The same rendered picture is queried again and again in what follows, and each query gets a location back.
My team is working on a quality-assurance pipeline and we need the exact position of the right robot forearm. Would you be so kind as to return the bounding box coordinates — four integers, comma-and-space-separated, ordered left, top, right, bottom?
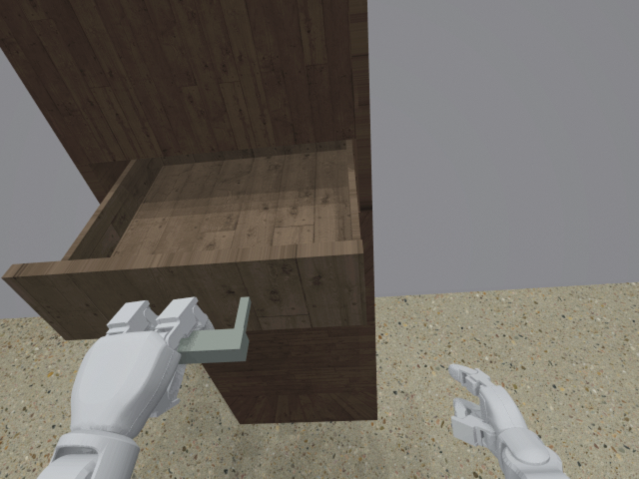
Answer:
496, 427, 570, 479

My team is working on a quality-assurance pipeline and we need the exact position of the left robot forearm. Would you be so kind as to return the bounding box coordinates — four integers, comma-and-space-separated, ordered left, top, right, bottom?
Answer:
37, 429, 140, 479

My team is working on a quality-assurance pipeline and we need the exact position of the cabinet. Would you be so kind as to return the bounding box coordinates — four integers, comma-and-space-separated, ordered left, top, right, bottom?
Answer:
0, 0, 377, 424

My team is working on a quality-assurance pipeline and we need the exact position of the handle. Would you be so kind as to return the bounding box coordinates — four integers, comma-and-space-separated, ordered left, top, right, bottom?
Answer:
177, 296, 252, 364

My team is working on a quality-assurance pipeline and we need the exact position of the drawer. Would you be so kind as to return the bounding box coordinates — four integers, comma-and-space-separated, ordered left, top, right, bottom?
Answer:
1, 140, 367, 340

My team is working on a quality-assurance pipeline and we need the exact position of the right robot hand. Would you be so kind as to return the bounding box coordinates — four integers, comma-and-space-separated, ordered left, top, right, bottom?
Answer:
448, 364, 528, 459

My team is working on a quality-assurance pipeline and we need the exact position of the left robot hand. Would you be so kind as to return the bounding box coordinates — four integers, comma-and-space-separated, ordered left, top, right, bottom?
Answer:
70, 297, 214, 439

